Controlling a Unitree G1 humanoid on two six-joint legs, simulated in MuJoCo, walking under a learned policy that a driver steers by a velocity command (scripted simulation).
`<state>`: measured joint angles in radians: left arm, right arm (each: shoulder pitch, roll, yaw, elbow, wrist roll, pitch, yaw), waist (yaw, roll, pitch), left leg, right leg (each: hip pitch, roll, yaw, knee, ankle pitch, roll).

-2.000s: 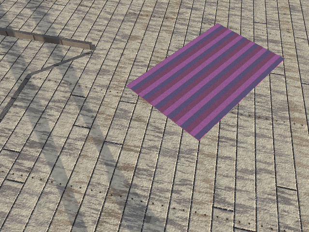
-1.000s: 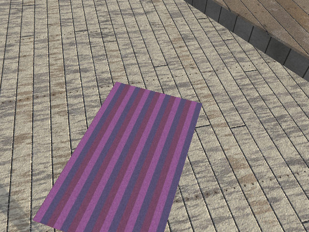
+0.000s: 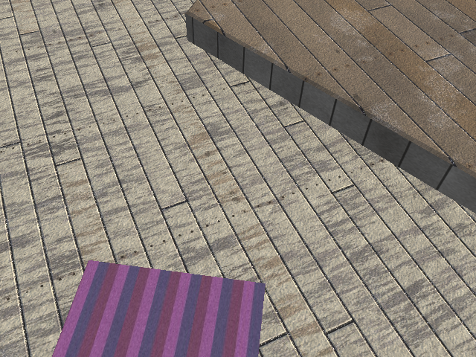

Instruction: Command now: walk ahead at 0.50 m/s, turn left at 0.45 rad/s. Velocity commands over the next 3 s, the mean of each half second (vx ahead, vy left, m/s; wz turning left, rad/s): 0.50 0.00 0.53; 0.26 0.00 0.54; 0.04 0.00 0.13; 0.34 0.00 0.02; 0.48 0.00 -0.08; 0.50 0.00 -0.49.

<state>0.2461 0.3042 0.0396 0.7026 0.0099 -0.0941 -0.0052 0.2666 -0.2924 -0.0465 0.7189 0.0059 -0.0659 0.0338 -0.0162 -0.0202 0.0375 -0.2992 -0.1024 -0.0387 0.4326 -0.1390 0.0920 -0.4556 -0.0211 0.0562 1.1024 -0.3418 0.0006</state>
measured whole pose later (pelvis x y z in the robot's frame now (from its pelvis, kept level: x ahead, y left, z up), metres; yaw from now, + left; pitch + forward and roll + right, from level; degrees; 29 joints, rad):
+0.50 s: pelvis +0.28 -0.03 +0.00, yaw +18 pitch +1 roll -2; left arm 0.21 0.26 0.05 0.71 0.01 -0.10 -0.01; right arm 0.30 -0.32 -0.06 0.71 0.03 -0.01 -0.01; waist 0.00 0.05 0.02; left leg -0.49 0.02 -0.07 1.16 -0.35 0.00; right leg -0.24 0.04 -0.04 0.41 -0.17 -0.03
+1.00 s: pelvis +0.45 +0.09 -0.01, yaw +33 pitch +2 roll -1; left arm 0.12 0.32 0.04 0.74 0.00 -0.02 0.02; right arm 0.15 -0.29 -0.05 0.60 -0.01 -0.01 0.02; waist -0.01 -0.02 0.09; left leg -0.43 -0.09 -0.03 0.48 -0.09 0.07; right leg -0.54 -0.04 0.04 1.13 -0.45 0.06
